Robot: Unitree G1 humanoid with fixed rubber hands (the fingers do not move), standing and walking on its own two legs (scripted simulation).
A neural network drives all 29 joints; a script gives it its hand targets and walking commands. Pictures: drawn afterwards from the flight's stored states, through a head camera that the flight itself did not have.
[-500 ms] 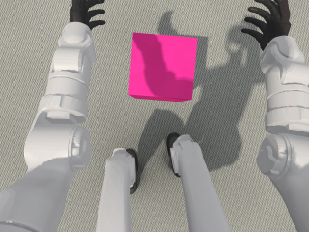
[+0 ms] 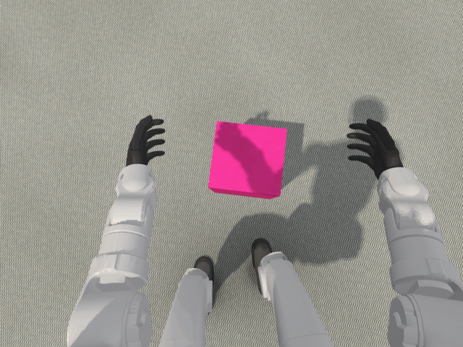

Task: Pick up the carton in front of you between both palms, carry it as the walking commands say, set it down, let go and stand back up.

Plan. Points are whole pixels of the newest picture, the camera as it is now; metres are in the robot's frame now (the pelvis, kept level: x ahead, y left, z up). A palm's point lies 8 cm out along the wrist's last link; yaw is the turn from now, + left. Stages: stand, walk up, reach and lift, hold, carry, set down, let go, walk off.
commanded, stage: let go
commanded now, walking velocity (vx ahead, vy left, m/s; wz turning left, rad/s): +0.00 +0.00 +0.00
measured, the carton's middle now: (246, 164) +0.46 -0.07 -0.57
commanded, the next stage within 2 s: stand in 1.06 s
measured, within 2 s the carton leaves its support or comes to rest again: neither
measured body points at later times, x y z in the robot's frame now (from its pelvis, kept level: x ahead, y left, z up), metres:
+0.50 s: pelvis +0.06 +0.02 +0.07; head +0.14 +0.03 +0.51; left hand +0.29 +0.23 -0.02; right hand +0.23 -0.22 -0.01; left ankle +0.02 +0.14 -0.66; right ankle +0.06 -0.09 -0.66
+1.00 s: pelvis +0.07 +0.04 +0.07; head +0.07 +0.04 +0.52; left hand +0.25 +0.26 +0.00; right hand +0.23 -0.21 +0.00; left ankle +0.02 +0.14 -0.66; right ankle +0.06 -0.09 -0.66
